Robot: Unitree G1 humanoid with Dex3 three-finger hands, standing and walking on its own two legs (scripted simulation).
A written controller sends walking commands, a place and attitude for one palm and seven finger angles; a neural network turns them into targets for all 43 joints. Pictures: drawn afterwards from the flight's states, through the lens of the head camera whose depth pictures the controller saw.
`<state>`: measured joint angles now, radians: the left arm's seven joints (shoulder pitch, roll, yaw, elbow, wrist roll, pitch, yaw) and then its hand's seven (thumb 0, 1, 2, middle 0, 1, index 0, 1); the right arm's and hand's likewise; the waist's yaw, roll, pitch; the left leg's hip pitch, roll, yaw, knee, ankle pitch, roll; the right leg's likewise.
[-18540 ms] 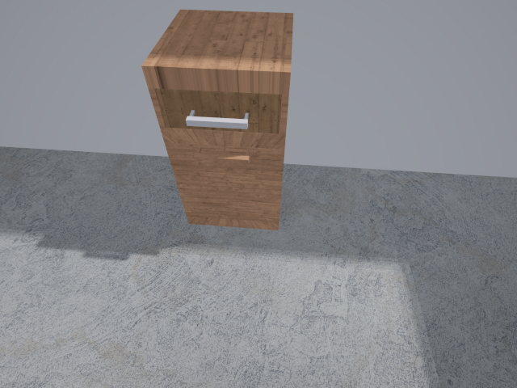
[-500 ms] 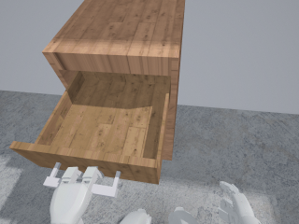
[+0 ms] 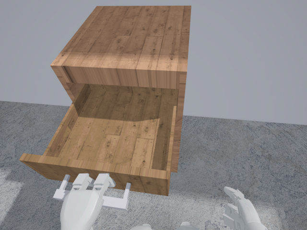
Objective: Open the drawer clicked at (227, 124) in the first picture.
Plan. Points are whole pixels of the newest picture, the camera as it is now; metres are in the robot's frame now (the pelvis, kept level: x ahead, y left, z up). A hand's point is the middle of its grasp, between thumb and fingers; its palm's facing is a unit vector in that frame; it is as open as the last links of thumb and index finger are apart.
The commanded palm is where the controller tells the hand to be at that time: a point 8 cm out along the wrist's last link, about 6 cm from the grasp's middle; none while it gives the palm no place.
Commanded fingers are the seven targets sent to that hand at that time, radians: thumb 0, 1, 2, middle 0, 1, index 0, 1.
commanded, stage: lift the hand off the handle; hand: left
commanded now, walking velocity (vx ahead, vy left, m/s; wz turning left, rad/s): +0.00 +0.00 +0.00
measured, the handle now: (93, 191) +0.23 +0.19 -0.03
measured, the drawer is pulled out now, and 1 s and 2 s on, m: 0.29 0.29 0.29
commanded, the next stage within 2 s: draw the hand back to the body in 1.92 s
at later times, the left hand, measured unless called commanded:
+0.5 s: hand (90, 207) +0.18 +0.17 +0.01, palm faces -0.04 -0.17 -0.99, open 13.7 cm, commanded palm +0.17 +0.17 +0.07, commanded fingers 0.00 -0.50 0.30 -0.30 -1.20 -0.30 -1.20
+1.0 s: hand (89, 201) +0.18 +0.16 +0.05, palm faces +0.03 -0.15 -0.99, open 13.8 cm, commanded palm +0.16 +0.16 +0.11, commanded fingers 0.00 -0.50 0.30 -0.30 -1.20 -0.30 -1.20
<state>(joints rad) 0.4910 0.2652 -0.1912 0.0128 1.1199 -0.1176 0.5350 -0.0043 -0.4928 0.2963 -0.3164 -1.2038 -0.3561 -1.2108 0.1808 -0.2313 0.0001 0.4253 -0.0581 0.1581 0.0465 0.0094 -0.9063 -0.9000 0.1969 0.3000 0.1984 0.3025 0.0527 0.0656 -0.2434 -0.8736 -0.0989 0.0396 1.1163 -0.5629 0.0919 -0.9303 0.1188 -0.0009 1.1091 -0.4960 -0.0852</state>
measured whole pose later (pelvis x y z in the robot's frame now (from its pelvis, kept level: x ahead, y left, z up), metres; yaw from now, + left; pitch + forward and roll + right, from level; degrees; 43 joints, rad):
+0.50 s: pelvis +0.00 -0.01 +0.02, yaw -1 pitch +14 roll +1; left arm 0.51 0.29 -0.19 -0.05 1.10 -0.07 0.50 0.00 -0.49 0.30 -0.32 -1.20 -0.35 -1.22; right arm 0.18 -0.23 0.01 0.41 -0.04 0.17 0.06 0.01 -0.91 -0.90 0.20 0.30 0.20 0.30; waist 0.06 0.07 -0.20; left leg -0.74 -0.09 0.04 1.01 -0.53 0.08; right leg -0.80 0.13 0.01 1.02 -0.46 -0.09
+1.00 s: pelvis +0.00 -0.02 +0.03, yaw -1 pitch +11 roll +1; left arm 0.53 0.30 -0.18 -0.14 1.07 -0.05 0.47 0.00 -0.49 0.30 -0.32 -1.20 -0.32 -1.20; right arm 0.18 -0.24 -0.01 0.41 -0.03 0.17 0.07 0.01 -0.91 -0.90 0.20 0.30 0.20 0.30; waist 0.07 0.08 -0.18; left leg -0.61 -0.08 0.04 0.91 -0.49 0.06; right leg -0.68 0.13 0.03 0.92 -0.42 -0.11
